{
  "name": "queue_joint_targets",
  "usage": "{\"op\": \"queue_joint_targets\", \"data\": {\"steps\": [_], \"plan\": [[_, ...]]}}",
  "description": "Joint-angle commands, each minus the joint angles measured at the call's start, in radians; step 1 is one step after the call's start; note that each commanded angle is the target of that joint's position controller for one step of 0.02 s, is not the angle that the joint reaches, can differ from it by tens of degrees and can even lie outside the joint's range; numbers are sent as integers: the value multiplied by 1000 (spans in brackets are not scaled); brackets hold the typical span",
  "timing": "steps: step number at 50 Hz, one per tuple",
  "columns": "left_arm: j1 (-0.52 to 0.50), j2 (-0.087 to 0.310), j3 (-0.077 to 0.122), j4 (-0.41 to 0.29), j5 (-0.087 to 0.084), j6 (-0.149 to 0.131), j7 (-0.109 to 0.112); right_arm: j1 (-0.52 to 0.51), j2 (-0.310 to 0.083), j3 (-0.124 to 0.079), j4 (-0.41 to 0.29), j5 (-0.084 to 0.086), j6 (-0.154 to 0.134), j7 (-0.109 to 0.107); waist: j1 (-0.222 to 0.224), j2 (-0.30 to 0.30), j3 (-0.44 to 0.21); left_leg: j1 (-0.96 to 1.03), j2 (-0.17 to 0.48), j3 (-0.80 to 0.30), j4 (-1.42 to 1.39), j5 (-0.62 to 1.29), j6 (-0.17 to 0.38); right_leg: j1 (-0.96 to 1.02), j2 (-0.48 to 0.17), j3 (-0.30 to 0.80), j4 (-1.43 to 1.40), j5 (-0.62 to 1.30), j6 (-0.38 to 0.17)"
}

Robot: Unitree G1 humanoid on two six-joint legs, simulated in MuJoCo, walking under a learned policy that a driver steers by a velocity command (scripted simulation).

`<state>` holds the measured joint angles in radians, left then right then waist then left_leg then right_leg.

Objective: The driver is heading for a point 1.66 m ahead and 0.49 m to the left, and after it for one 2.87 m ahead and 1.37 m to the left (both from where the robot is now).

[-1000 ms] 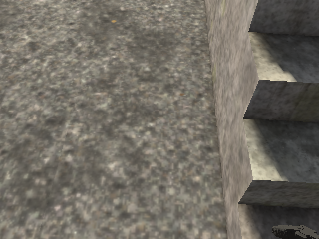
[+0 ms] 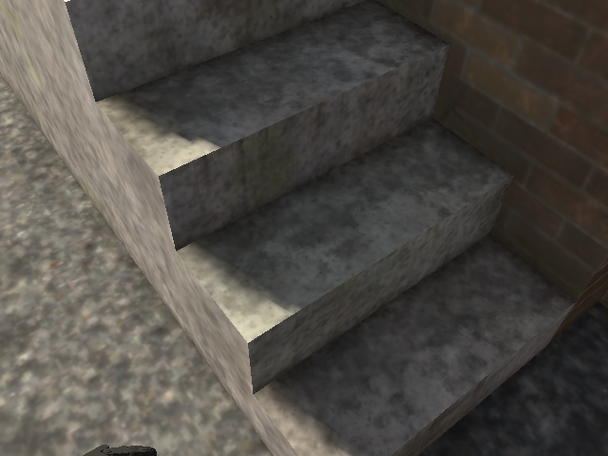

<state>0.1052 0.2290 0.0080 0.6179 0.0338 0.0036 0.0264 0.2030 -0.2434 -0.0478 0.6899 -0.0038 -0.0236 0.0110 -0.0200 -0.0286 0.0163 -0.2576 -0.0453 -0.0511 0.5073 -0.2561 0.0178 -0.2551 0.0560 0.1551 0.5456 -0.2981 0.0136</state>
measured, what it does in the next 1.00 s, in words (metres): walks ahead, turning left: left foot, then right foot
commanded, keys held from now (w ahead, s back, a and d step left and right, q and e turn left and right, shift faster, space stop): w+q+shift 0.04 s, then q+shift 0.50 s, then shift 0.20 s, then e+shift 0.22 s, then w+e+shift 0.04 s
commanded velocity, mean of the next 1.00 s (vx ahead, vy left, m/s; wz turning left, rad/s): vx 0.18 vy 0.01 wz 0.47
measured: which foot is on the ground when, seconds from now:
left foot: down 0.00-0.10, up 0.12-0.38, down 0.40-1.00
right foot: down 0.00-0.38, up 0.40-0.76, down 0.78-1.00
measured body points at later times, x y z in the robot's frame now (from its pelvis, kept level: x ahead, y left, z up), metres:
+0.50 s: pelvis +0.06 +0.09 -0.02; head +0.12 +0.13 +0.42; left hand +0.05 +0.41 -0.13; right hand +0.36 -0.09 -0.09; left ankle +0.13 +0.21 -0.74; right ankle +0.05 -0.09 -0.65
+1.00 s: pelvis +0.13 +0.10 +0.00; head +0.16 +0.10 +0.45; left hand +0.12 +0.40 -0.10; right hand +0.41 -0.03 -0.09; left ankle +0.12 +0.21 -0.73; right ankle +0.22 +0.02 -0.74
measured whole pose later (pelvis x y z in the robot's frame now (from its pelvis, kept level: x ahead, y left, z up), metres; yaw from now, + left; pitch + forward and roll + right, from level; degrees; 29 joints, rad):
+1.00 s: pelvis +0.13 +0.10 +0.00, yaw +28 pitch -1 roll +1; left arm 0.23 0.28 0.02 0.68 -0.01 -0.02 0.02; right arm 0.14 -0.26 -0.03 0.62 -0.03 0.03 -0.02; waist 0.00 0.01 0.05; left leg -0.30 -0.07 -0.04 0.52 -0.22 0.03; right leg -0.30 0.06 0.14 0.56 -0.25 -0.01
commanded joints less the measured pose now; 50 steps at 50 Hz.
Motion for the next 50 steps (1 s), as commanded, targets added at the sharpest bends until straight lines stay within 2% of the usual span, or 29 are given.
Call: {"op": "queue_joint_targets", "data": {"steps": [1, 2, 3, 5, 6, 7, 8, 9, 10, 12, 14, 16, 18, 19, 20, 21, 22, 24, 28, 31, 35, 38, 39, 40, 41, 42, 46, 48, 50], "plan": [[-39, 173, 76, -84, -8, -13, 22, -96, -247, -68, -118, 20, -22, -12, 38, 208, -34, 25, 216, -364, -176, 219, 141, -32, 1, -56, 37, -40, 25], [-39, 151, 74, -83, -15, -17, 21, -72, -241, -71, -121, 22, -18, -21, 26, 226, -48, 81, 225, -401, -164, 281, 167, -85, 17, -64, 65, -90, 35], [75, 120, 48, -49, -10, -28, -35, -141, -194, -63, -105, 28, 23, 15, 87, 160, -168, -85, 157, -308, -192, -400, 102, 89, -10, -160, 41, -66, 7], [216, 117, 53, -9, 15, -41, -47, -250, -140, -48, -166, 4, 38, 24, 185, 124, -11, -460, -8, -174, -129, -316, -10, 356, -44, -147, -142, -128, -42], [313, 236, 84, 16, 39, -52, -32, -304, -64, -30, -225, 7, 25, 24, 214, -106, -5, -613, -101, -15, 124, -176, -67, 449, -247, 131, -327, -388, -118], [246, 304, 113, 14, 39, -59, -26, -280, -75, -22, -251, -19, 9, 26, 168, -261, 19, -637, 5, -19, 315, -178, -11, 326, -460, 413, -392, -408, -216], [211, 231, 96, 5, 49, -70, -14, -226, -134, -39, -218, -32, 7, 33, 121, -82, 6, -604, 64, -41, 450, -151, 11, 293, -483, 410, -389, -361, -251], [178, 187, 90, 4, -27, -91, 12, -130, -103, -35, -209, 73, -15, 9, 61, -63, -22, -634, 133, -90, 578, -172, 24, 354, -469, 350, -343, -232, -249], [152, 165, 81, 4, -45, -94, 19, -116, -101, -25, -197, 76, -15, 1, 59, -34, -31, -655, 145, -77, 594, -156, 18, 374, -438, 242, -338, -93, -224], [78, 167, 79, 28, -35, -63, 28, -149, -97, -28, -224, 15, -7, 6, 27, -51, 66, -533, 135, 15, 496, -140, -26, 227, -291, -67, -268, 431, -162], [130, 246, 108, 39, -30, -55, 27, -220, -69, -12, -252, 21, 1, 25, 83, -50, 9, -434, 140, 63, 385, -21, -48, 203, -315, -134, -251, 521, -139], [97, 297, 126, 33, -46, -46, 27, -178, -108, -24, -249, 39, 23, 53, 56, -65, -8, -331, 131, 77, 296, 48, -47, 167, -340, -165, -225, 531, -123], [72, 259, 116, 39, -54, -36, 36, 54, -183, -64, -166, 20, 6, 60, -44, -89, -103, -28, 23, 160, 114, 152, -24, 92, -231, -309, 21, 693, -59], [107, 225, 104, 36, -50, -46, 34, 167, -240, -95, -131, 11, 4, 45, -93, -33, -166, 213, -31, 147, 59, 244, 22, -48, -180, -341, 210, 597, -8], [146, 152, 81, 21, -8, -55, 17, 236, -296, -114, -121, 17, 4, 16, -113, 199, -148, 450, 56, -38, 2, 676, 99, -383, -92, -347, 508, -151, 65], [221, 82, 50, -13, 26, -58, -4, 151, -404, -105, -206, -19, 1, 0, -1, 388, -276, 499, 372, -538, 12, 1079, 297, -546, 2, -202, 851, -497, 99], [257, 195, 66, 16, -14, -58, -9, 84, -381, -111, -242, -44, 0, 10, -42, 255, -457, 459, 429, -646, -96, 763, 392, -501, -13, -7, 941, -376, 83], [171, 260, 84, 5, -35, -60, 6, -61, -288, -94, -244, 37, 30, -7, 23, 143, -228, 165, 240, -475, -203, -89, 283, -470, -111, -30, 728, -172, 33], [157, 204, 67, 41, -12, -44, 26, -153, -254, -84, -260, 0, 53, -36, 64, 88, -141, -108, 146, -369, -201, 32, 232, -274, -67, -52, 457, -67, 49], [172, 161, 47, 63, -22, -40, 16, -114, -224, -71, -229, 2, 64, -41, 38, 120, -165, -126, 132, -342, -161, 59, 220, -191, -70, -63, 318, -28, 60], [96, 180, 48, 31, -22, -21, 0, -82, -229, -62, -215, -12, 55, -38, -9, 137, -143, -80, 198, -485, -181, -140, 211, -189, -74, -34, 236, -37, 43], [130, 157, 42, 33, -15, -44, -10, -110, -178, -34, -196, -2, 67, -40, 37, 154, -126, -100, 145, -413, -127, -126, 165, -30, -79, -74, 12, 38, 6], [134, 144, 34, 37, 4, -52, -17, -66, -113, -9, -172, -13, 67, -35, 36, 117, -130, -128, 102, -351, -98, -162, 110, 77, -115, -57, -102, 120, -9], [63, 187, 34, 20, 32, -54, -20, 14, -77, 2, -147, -27, 64, -28, -41, -21, -86, -126, 23, -228, -45, -194, 51, 36, -209, 106, -189, 78, -60], [9, 141, 17, 18, 41, -56, -21, 15, -95, -5, -143, -34, 62, -27, -83, -147, -51, 24, -13, -133, -5, -122, 3, -138, -236, 180, -251, -8, -119], [-22, 105, 3, 3, 23, -56, -24, -18, -124, -12, -143, -42, 59, -27, -71, -145, -23, 94, 4, -120, -20, -37, -9, -194, -213, 176, -274, -100, -114], [35, 271, 60, -8, -33, -47, -16, -78, -158, -29, -141, -26, 45, -34, -21, -117, 44, 52, 9, -54, 11, 43, 28, -160, -194, 220, -226, 45, -97], [67, 267, 73, -22, -46, -44, -4, -62, -145, -30, -140, -19, 41, -40, -9, -118, -7, 22, -2, -26, 34, 36, 18, -86, -210, 276, -177, 207, -140], [98, 205, 68, -20, -73, -15, 8, -51, -130, -32, -158, -10, 21, -39, -26, -49, -77, 121, 35, -46, -38, -214, 45, -177, -99, 197, -118, -256, -123]]}}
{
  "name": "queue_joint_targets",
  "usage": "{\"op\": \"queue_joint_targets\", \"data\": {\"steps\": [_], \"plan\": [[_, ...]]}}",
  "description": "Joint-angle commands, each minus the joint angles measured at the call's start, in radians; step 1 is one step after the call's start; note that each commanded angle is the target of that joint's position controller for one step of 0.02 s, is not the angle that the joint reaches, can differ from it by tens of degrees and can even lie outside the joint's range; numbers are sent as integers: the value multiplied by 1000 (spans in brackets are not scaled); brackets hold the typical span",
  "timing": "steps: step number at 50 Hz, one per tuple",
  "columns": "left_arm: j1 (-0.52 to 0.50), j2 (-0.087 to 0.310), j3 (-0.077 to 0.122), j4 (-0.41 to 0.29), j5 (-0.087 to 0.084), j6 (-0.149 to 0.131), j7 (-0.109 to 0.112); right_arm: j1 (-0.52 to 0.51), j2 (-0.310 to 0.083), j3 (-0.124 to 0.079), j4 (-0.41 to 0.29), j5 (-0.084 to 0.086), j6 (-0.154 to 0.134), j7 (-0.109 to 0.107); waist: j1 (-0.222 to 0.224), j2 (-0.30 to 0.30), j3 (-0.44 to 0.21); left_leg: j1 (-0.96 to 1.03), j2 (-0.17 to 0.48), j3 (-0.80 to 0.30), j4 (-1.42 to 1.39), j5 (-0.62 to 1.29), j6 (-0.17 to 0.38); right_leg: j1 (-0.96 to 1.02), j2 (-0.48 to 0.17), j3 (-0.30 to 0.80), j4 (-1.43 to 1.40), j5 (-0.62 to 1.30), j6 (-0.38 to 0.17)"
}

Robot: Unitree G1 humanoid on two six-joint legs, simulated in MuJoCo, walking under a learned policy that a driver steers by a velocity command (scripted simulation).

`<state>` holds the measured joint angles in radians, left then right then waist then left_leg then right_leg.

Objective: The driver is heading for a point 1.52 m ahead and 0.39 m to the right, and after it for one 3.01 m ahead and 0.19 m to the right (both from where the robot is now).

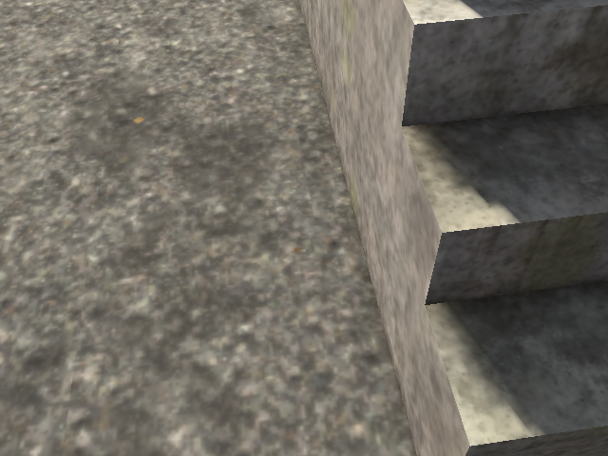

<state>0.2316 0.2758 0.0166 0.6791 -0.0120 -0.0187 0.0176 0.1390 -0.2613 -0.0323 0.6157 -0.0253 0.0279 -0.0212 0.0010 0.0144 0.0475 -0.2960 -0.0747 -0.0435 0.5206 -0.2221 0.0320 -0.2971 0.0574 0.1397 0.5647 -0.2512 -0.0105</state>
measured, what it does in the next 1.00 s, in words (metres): steps to the left, turning right: left foot, then right foot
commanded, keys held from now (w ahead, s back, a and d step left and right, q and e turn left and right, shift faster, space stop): w+e+shift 0.58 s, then w+shift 0.42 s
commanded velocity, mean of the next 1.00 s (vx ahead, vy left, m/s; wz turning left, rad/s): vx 0.13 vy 0.22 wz -0.66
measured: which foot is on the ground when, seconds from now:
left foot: down 0.00-0.04, up 0.06-0.30, down 0.32-0.64, up 0.66-0.90, down 0.92-1.00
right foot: down 0.00-0.32, up 0.34-0.62, down 0.64-0.94, up 0.96-1.00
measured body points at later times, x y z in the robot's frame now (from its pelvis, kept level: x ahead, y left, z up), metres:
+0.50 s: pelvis +0.13 +0.15 +0.01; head +0.16 +0.13 +0.45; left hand +0.40 +0.37 -0.08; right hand +0.10 -0.13 -0.11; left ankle +0.14 +0.23 -0.73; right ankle +0.09 +0.06 -0.66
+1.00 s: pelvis +0.26 +0.28 -0.02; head +0.28 +0.27 +0.43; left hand +0.55 +0.40 -0.12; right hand +0.22 -0.02 -0.10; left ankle +0.38 +0.37 -0.73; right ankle +0.16 +0.15 -0.70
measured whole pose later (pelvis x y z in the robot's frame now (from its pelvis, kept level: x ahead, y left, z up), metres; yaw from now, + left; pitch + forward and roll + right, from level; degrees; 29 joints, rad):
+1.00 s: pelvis +0.26 +0.28 -0.02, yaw -40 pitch -1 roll +1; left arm 0.19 0.31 0.05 0.68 0.00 0.02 0.04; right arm 0.22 -0.24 -0.03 0.58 -0.03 -0.02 0.00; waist 0.01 -0.03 0.05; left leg -0.35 0.04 -0.01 0.68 -0.33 -0.04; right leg -0.42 0.01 0.15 0.94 -0.57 0.04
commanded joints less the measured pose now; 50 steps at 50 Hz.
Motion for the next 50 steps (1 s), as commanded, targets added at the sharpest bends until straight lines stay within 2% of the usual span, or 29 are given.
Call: {"op": "queue_joint_targets", "data": {"steps": [1, 3, 5, 8, 13, 15, 16, 17, 18, 19, 20, 21, 26, 30, 31, 32, 33, 34, 35, 36, 37, 39, 42, 43, 46, 47, 48, 49, 50], "plan": [[-22, 175, 64, -117, 2, -5, 23, 15, -119, -56, -58, 10, -14, 1, -7, 44, -14, 83, 54, -53, -55, -263, 46, -156, -139, 247, -167, -333, -89], [58, 255, 95, -92, 12, -30, 36, -24, -75, -61, -89, 0, -6, 6, 10, -75, 25, -77, -19, 7, 88, -191, 15, -29, -239, 480, -260, -337, -168], [143, 268, 112, -60, 13, -53, 54, -27, -103, -76, -111, 6, -17, 20, 31, -194, -15, -354, -7, -138, 377, -331, -14, 206, -355, 726, -290, -298, -261], [83, 268, 123, -69, -32, -42, 67, 12, -139, -86, -102, -2, -32, 42, -5, -104, -47, -442, 37, -170, 384, -263, -60, 302, -296, 607, -241, -234, -192], [-42, 294, 140, -109, -23, 23, 81, 119, -106, -77, -97, 29, -40, 76, -68, -223, -69, 27, 4, -78, 84, -114, -90, 11, -160, 451, -250, -93, -90], [-11, 247, 130, -105, -34, 25, 75, 186, -114, -86, -75, 26, -39, 75, -101, -115, -71, 275, 22, -44, -105, 51, -38, -142, -91, 351, -123, -281, -31], [81, 176, 111, -79, -29, 20, 67, 228, -126, -86, -85, 1, -33, 79, -94, 29, -135, 405, 89, -98, -161, -91, 23, -203, -16, 225, 62, -442, -23], [70, 118, 96, -127, -25, 17, 70, 260, -263, -110, -110, -34, -26, 89, -87, 303, -116, 434, 308, -470, -315, -235, 151, -434, 126, 51, 335, -496, 21], [49, 154, 101, -129, -41, 7, 82, 195, -264, -116, -131, -27, -27, 92, -73, 364, -24, 303, 361, -541, -392, -267, 214, -474, -9, -37, 542, -423, 35], [8, 205, 113, -104, -30, 8, 85, 152, -196, -97, -140, -16, -20, 79, -67, 238, 36, 214, 321, -421, -373, -260, 197, -448, -61, -66, 597, -335, 32], [-20, 217, 119, -84, -4, 14, 89, 137, -141, -83, -141, -19, -16, 60, -60, 87, 49, 173, 266, -255, -309, -113, 165, -413, -71, -94, 626, -264, 38], [-8, 203, 116, -63, 16, 16, 89, 132, -123, -76, -134, -22, -12, 45, -52, 17, 23, 176, 230, -142, -266, 42, 149, -378, -75, -120, 661, -199, 40], [3, 99, 62, -57, -6, 6, 72, 142, -119, -69, -91, -32, 5, 8, -34, 76, -10, 174, 193, 58, -187, 557, 154, -227, -97, -215, 390, -157, 26], [205, 152, 72, 9, -7, -15, 63, 60, -140, -72, -109, -25, 35, -15, 65, 73, -152, 151, 220, 97, 39, 972, 94, 57, -81, -219, 142, -63, -59], [299, 174, 84, 29, 0, -16, 67, 35, -134, -69, -117, -13, 38, -17, 125, 39, -180, 71, 190, 122, 171, 937, 52, 208, -82, -182, -24, 14, -93], [322, 229, 101, 18, 1, -13, 70, 46, -120, -63, -133, -10, 33, -16, 151, -142, -157, -197, 126, 109, 399, 187, -13, 412, -212, 44, -149, 196, -161], [236, 367, 118, -36, 43, -16, 73, 118, -80, -47, -166, -32, 12, -3, 68, -382, -239, -518, -47, -9, 783, -501, -129, 505, -596, 638, -163, 372, -446], [117, 283, 94, -65, 42, -32, 79, 94, -185, -70, -137, -2, 6, 11, 62, -190, -266, -500, 2, -181, 932, -420, -139, 364, -595, 630, -214, 343, -433], [25, 239, 75, -84, 27, -38, 79, 80, -215, -76, -137, 12, 13, 10, 20, -125, -141, -495, 30, -158, 961, -338, -142, 237, -529, 469, -219, 290, -356], [-46, 203, 64, -97, 10, -28, 80, 103, -197, -71, -117, -1, 26, 5, -9, -29, -89, -444, 57, -100, 913, -252, -137, 150, -437, 320, -212, 259, -280], [-88, 194, 59, -100, -2, -13, 78, 105, -169, -68, -114, -11, 41, 3, -28, -30, -55, -376, 67, -74, 848, -207, -141, 70, -368, 223, -201, 263, -232], [-98, 206, 62, -98, 17, -1, 65, 122, -97, -47, -99, 1, 52, 18, -33, -101, -31, -229, 47, -5, 698, -119, -151, -27, -249, 62, -201, 310, -190], [-77, 205, 75, -93, 18, 7, 54, 85, -38, -23, -98, 21, 34, 17, 18, -163, -55, -130, 86, 32, 364, -95, -157, 34, -215, -10, -175, 325, -168], [-38, 166, 65, -33, -27, 42, 56, 22, -54, -25, -135, 39, -9, 17, -1, -267, -124, -52, 84, 52, 241, -63, -147, 64, -113, -113, -68, 231, -159], [-17, 97, 45, -57, 10, 37, 31, 167, -70, -44, -56, 23, -54, 16, -26, -130, -113, 212, 0, 172, 1, 169, -141, -101, -106, -103, 30, 47, -103], [10, 21, 25, -54, 39, 23, 22, 200, -90, -43, -67, 12, -64, 13, -23, 39, -79, 271, 128, 24, -40, 377, -101, -211, -43, -110, 166, -181, -30], [25, 0, 16, -77, 47, 16, 18, 187, -179, -46, -121, -5, -70, 8, 9, 294, -79, 231, 435, -340, -94, 682, 71, -327, 27, -36, 415, -501, 62], [29, 108, 54, -73, 9, 13, 22, 158, -234, -66, -122, -22, -80, 18, -3, 284, -133, 134, 503, -466, -173, 510, 230, -303, 12, 61, 595, -480, 80], [-2, 171, 76, -53, -17, 21, 30, 105, -255, -80, -121, -23, -84, 22, 1, 247, -84, 75, 472, -448, -225, 227, 223, -325, -10, 48, 684, -411, 82]]}}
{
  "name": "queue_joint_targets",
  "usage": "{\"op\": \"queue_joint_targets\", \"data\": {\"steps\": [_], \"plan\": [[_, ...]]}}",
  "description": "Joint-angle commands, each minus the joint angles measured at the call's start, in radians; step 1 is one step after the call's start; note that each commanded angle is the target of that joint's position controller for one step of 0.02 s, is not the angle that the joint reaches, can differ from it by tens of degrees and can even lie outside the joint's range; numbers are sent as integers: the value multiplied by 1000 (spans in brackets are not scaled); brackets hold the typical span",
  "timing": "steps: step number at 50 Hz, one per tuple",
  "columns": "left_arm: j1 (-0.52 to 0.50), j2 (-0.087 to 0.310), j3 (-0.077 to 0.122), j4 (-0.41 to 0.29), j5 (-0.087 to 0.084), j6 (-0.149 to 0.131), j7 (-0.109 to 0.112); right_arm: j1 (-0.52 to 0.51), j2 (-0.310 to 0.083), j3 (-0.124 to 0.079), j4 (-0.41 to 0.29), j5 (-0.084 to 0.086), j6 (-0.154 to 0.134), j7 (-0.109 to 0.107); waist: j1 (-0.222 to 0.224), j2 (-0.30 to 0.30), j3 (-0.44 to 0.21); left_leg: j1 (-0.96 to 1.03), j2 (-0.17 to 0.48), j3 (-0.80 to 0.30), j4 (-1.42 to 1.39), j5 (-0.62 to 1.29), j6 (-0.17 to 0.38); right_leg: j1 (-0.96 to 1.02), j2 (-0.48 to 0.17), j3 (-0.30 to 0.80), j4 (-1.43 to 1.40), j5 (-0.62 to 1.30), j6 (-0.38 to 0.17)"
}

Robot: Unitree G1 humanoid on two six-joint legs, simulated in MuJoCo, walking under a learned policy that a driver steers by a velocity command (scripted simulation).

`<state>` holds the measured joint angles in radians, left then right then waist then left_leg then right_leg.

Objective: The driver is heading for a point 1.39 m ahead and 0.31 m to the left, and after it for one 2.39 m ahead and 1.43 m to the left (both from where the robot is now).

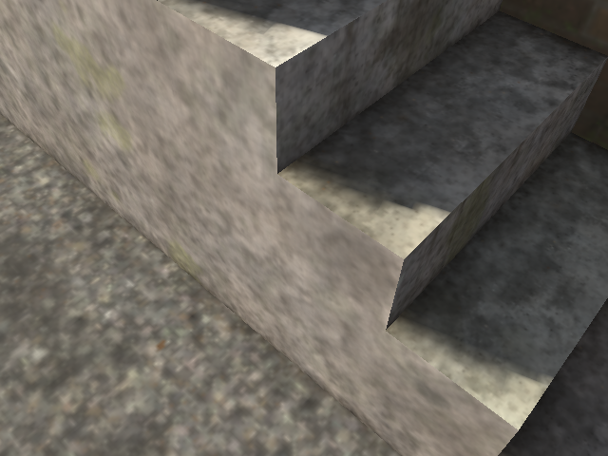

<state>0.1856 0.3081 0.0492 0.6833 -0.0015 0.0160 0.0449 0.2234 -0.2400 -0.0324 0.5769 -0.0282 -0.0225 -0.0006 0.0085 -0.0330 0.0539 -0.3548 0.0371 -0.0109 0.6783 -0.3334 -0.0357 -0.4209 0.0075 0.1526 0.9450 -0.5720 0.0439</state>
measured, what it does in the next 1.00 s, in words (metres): steps on the spot: right foot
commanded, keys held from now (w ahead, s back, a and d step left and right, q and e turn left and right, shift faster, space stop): w+shift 1.00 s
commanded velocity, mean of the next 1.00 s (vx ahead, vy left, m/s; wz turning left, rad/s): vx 0.00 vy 0.00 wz -0.04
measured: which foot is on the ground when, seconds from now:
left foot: down 0.00-1.00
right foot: up 0.00-0.22, down 0.24-1.00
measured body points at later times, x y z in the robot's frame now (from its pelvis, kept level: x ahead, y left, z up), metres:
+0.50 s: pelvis +0.01 +0.02 +0.02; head +0.01 +0.00 +0.47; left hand +0.13 +0.25 -0.10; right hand +0.15 -0.24 -0.08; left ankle +0.03 +0.15 -0.72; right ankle -0.01 -0.10 -0.72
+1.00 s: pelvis +0.02 +0.01 +0.02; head +0.03 +0.00 +0.47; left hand +0.12 +0.27 -0.11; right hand +0.13 -0.26 -0.09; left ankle +0.03 +0.15 -0.72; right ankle -0.01 -0.10 -0.72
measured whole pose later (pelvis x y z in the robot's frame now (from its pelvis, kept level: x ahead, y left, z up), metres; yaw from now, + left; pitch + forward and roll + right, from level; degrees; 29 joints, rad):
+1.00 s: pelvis +0.02 +0.01 +0.02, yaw -1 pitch -2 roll +0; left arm 0.13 0.25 0.01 1.03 0.01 -0.03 -0.01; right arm 0.19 -0.27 -0.04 0.79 0.00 0.01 -0.05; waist 0.00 0.02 0.04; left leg -0.19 0.05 0.01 0.44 -0.22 -0.04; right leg -0.12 0.03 0.02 0.44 -0.28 -0.02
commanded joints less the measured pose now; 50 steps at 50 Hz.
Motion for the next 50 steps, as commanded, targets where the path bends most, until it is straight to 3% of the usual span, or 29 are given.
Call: {"op": "queue_joint_targets", "data": {"steps": [1, 2, 3, 5, 7, 8, 10, 11, 12, 13, 14, 15, 16, 19, 26, 50], "plan": [[26, 151, 56, -38, -24, -1, 11, -39, -239, -74, -80, -3, -29, -3, 7, 248, -57, 97, 305, -406, -394, 142, 242, -198, 21, 30, 321, -17, 29], [30, 148, 63, -18, -13, 17, 16, -101, -183, -55, -86, 17, -22, -12, 25, 235, -35, 40, 264, -320, -392, 85, 206, -147, 8, 14, 314, 38, 43], [49, 123, 59, -6, -1, 28, 12, -151, -151, -41, -86, 25, -16, -21, 49, 238, -33, -26, 221, -245, -397, 74, 179, -64, -2, -30, 282, 100, 56], [42, 50, 39, 1, 7, 26, 2, -155, -115, -31, -76, 22, -9, -35, 40, 230, -49, -14, 153, -145, -387, 82, 158, 11, -19, -108, 105, 169, 60], [-20, -4, 15, -11, 7, 9, -10, -100, -109, -32, -56, 20, -4, -42, -13, 231, -81, 73, 154, -142, -350, 134, 179, 59, -29, -123, -100, 141, 46], [-29, -5, 11, -12, 6, 2, -17, -72, -115, -35, -47, 20, 0, -43, -28, 233, -97, 114, 168, -160, -331, 146, 196, 80, -24, -128, -180, 117, 39], [15, 7, 13, 12, 4, -11, -29, -64, -126, -37, -41, 34, 8, -44, -14, 216, -103, 123, 180, -186, -302, 139, 207, 163, -11, -151, -392, 231, 11], [35, 14, 12, 25, 10, -15, -34, -43, -120, -35, -29, 43, 9, -42, -1, 190, -89, 98, 167, -182, -291, 146, 180, 222, -5, -148, -526, 341, -15], [34, 52, 14, 19, 26, -17, -35, -11, -115, -32, -18, 42, 2, -37, -11, 137, -81, 56, 142, -164, -262, 155, 127, 278, -45, -75, -566, 432, -45], [20, 142, 33, 24, 26, -19, -30, 17, -96, -26, -41, 19, -8, -29, -71, -38, -93, 41, 59, -66, -212, 100, 62, 263, -128, 16, -531, 490, -100], [-11, 58, 16, 34, 21, -23, -37, -25, -75, -19, -47, -1, -10, -32, -62, -98, -101, 153, 17, -5, -208, 73, 9, 127, -124, 24, -564, 300, -140], [-43, 6, -2, 24, 28, -31, -39, -77, -91, -23, -50, 0, -9, -33, -43, -70, -68, 190, 15, -8, -200, 109, -2, 83, -98, 6, -589, 209, -120], [-43, 1, -5, 38, 33, -38, -39, -92, -91, -25, -49, 6, -6, -33, -37, -58, -64, 207, 18, -9, -202, 129, 7, 74, -78, -15, -593, 186, -93], [-8, 21, -6, 67, 21, -57, -37, -75, -104, -29, -38, 15, 0, -31, -24, -25, -38, 176, 25, -25, -220, 176, 30, 119, -55, -45, -565, 287, -63], [-11, 20, -11, 112, 15, -58, -37, -57, -95, -29, -5, 16, 0, -29, -13, 37, -58, 175, 26, -19, -232, 227, 24, 179, -48, -57, -540, 391, -71], [-71, 63, -14, 317, 8, -57, -46, -45, -142, -38, 168, 25, 19, -51, -11, 31, -65, 228, 33, -9, -285, 294, 17, 254, -43, -65, -590, 549, -70]]}}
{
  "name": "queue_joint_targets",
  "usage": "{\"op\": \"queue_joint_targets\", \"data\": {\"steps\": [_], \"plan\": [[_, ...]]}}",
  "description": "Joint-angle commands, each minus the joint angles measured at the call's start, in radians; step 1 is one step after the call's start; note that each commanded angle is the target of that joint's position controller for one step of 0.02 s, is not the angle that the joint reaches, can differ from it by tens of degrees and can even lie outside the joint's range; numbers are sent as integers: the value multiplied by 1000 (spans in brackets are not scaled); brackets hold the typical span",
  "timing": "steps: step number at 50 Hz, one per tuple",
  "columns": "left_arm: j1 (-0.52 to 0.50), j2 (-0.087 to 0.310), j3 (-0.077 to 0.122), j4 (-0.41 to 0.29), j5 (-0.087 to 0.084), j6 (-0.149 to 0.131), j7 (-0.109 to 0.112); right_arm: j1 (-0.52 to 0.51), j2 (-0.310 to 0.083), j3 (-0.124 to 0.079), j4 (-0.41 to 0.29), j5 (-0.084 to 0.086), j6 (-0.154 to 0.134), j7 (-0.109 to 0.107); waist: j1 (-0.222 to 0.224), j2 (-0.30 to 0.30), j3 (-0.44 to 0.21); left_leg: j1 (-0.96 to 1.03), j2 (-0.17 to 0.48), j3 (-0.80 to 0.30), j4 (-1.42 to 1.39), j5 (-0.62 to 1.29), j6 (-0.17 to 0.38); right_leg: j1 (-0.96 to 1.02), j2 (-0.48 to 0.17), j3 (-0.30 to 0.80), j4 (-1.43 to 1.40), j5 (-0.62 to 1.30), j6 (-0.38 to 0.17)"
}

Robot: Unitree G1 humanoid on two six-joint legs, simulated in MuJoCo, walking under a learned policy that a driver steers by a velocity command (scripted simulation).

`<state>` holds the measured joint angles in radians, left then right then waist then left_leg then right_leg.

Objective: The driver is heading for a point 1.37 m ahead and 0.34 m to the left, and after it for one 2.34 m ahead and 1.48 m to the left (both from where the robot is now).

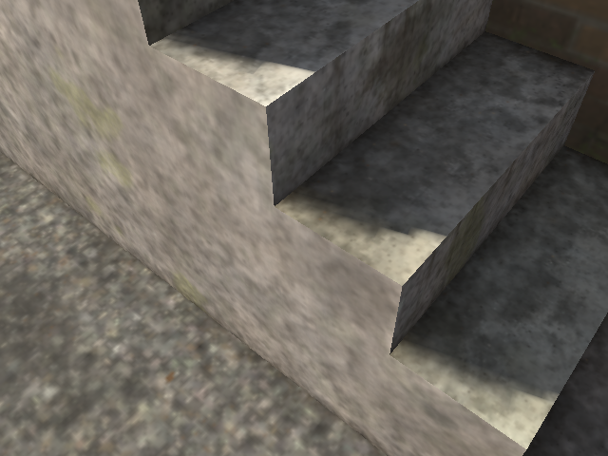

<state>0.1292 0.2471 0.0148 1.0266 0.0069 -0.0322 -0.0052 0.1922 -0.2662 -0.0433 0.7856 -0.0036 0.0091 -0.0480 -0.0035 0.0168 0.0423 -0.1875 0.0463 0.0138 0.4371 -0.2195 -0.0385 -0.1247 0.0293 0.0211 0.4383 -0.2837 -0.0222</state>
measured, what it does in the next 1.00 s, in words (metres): stands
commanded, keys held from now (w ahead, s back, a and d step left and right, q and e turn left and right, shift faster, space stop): w+shift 1.00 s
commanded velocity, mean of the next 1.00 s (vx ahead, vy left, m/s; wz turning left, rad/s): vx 0.00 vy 0.00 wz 0.00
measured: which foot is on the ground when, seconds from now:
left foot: down 0.00-1.00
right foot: down 0.00-1.00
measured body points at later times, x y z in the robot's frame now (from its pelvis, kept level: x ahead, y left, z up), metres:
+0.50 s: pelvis +0.00 +0.00 +0.00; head +0.01 -0.01 +0.45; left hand +0.07 +0.27 -0.14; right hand +0.09 -0.28 -0.13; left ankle +0.01 +0.14 -0.74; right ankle -0.03 -0.11 -0.74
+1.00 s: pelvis +0.00 +0.00 +0.00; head +0.01 -0.01 +0.45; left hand +0.05 +0.27 -0.14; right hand +0.07 -0.28 -0.14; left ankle +0.01 +0.14 -0.74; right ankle -0.03 -0.11 -0.74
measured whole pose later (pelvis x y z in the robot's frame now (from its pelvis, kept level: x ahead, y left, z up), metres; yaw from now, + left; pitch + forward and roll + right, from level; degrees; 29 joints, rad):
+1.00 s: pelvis +0.00 +0.00 +0.00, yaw +0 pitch +0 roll +0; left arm 0.19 0.27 0.00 1.09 0.01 -0.03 0.02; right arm 0.15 -0.27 -0.02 1.05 0.00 0.00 -0.05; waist 0.00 0.01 0.02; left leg -0.20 0.05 0.00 0.40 -0.19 -0.04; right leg -0.14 0.03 0.01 0.40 -0.26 -0.03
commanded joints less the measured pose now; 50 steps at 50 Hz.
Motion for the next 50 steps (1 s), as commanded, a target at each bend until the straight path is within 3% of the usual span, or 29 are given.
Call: {"op": "queue_joint_targets", "data": {"steps": [1, 24, 50], "plan": [[-15, 126, 20, -21, 0, -8, 5, -16, -117, -27, -32, 0, -12, -3, 1, -19, -53, 60, 23, -33, -47, 179, 20, -41, -65, 67, -86, 259, -5], [15, 146, 7, 35, 1, -3, 15, -35, -135, -9, 146, 3, -16, -5, 3, -18, -49, 42, 17, -25, -74, 150, 21, -49, -57, 56, -111, 232, -10], [89, 148, 4, 32, -2, -2, 24, -39, -132, 0, 240, 2, -21, 0, 1, -16, -42, 33, 11, -26, -73, 155, 23, -61, -54, 49, -112, 217, -11]]}}
Velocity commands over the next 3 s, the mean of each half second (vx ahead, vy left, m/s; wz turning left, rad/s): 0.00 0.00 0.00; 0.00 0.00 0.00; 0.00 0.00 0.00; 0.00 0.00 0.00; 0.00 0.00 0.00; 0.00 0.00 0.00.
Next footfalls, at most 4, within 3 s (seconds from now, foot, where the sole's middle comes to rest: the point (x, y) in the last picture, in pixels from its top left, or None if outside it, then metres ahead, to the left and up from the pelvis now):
none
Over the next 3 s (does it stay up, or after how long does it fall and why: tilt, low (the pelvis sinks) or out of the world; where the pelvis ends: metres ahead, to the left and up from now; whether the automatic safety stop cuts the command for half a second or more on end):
stays up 0.00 0.00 0.00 its command is cut before an obstacle from the start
